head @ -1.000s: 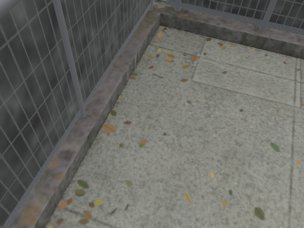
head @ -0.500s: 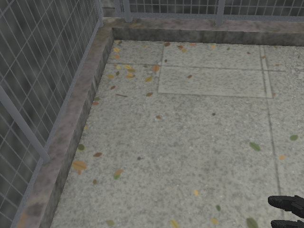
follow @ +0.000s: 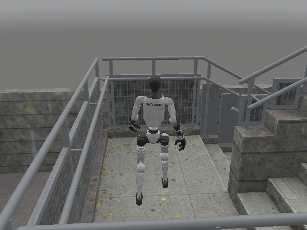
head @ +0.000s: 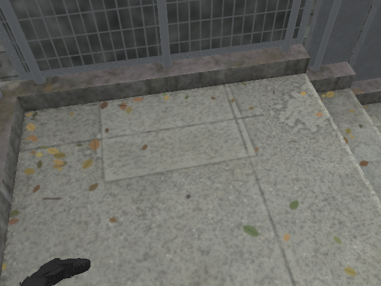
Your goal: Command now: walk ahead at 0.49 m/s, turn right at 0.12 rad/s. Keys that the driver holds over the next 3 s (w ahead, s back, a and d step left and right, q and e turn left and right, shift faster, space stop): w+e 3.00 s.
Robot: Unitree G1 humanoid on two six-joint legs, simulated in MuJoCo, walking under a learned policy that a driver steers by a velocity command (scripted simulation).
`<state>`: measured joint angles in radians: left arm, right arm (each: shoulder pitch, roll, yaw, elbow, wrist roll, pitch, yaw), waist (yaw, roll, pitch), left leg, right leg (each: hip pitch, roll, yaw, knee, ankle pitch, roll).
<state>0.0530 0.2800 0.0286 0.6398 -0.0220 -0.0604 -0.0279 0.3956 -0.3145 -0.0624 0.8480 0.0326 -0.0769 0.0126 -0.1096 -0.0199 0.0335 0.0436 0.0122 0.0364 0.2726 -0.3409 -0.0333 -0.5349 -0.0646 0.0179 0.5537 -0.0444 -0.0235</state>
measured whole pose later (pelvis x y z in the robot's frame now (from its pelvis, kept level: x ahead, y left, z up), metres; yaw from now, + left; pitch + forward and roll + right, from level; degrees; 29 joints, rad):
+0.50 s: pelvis +0.28 -0.03 +0.00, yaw -11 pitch +1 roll -1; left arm 0.44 0.30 0.07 0.79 -0.02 -0.04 0.02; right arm -0.02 -0.29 -0.02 0.68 0.00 -0.11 0.04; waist 0.11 0.05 0.03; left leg -0.49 0.01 -0.07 0.47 0.00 -0.02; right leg -0.01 0.08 0.17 0.37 -0.36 -0.04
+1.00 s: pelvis +0.53 -0.10 +0.00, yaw -30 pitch +1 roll +3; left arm 0.06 0.28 0.05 0.58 -0.02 -0.03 -0.05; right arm 0.33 -0.32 -0.07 0.87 0.02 -0.07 0.00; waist -0.11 -0.03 0.07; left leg 0.12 0.01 0.25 0.24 -0.36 -0.04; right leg -0.60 -0.07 -0.02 0.63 -0.05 -0.05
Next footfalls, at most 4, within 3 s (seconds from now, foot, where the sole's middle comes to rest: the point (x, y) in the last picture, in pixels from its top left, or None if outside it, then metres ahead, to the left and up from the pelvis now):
0.04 right None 0.18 -0.13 -0.77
0.54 left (169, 283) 0.48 0.06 -0.77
1.04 right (260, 227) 0.64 -0.29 -0.77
1.54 left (246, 153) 0.99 -0.30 -0.77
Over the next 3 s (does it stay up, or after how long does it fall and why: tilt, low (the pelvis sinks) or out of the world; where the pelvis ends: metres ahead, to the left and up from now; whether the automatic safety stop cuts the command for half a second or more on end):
stays up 1.14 -0.94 -0.19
